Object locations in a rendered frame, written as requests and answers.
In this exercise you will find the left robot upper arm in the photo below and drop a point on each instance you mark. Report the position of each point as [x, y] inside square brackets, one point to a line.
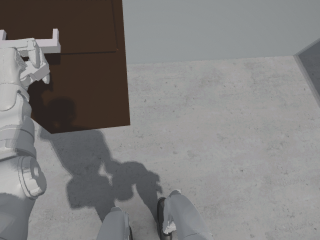
[21, 183]

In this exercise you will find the robot right thigh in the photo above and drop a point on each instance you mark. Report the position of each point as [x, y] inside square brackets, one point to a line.
[188, 222]

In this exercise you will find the drawer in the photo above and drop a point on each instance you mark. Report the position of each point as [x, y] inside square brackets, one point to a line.
[84, 25]

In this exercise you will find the left robot forearm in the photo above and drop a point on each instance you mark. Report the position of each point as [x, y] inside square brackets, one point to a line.
[17, 130]

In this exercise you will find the robot left hand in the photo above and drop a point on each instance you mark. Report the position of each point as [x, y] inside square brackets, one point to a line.
[14, 70]

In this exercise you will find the handle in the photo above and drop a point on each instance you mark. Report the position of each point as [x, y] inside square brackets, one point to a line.
[46, 45]

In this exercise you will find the robot thigh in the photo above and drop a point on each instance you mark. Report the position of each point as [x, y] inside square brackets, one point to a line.
[115, 226]
[188, 222]

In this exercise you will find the robot left thigh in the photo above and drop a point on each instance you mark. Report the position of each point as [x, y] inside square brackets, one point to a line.
[115, 226]

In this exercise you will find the cabinet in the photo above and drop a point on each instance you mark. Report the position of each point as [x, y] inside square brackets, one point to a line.
[86, 90]

